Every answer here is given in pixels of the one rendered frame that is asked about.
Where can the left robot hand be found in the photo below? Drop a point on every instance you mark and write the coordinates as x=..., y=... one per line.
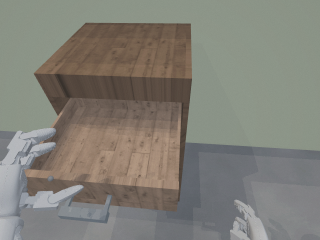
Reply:
x=20, y=157

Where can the left robot forearm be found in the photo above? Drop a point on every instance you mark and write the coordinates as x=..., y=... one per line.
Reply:
x=10, y=228

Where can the cabinet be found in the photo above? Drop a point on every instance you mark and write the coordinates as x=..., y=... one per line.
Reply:
x=123, y=61

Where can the right robot hand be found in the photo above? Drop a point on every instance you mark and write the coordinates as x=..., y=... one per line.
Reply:
x=252, y=229

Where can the drawer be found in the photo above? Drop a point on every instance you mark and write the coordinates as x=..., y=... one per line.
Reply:
x=129, y=149

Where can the handle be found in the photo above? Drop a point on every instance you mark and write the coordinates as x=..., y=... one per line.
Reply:
x=85, y=214

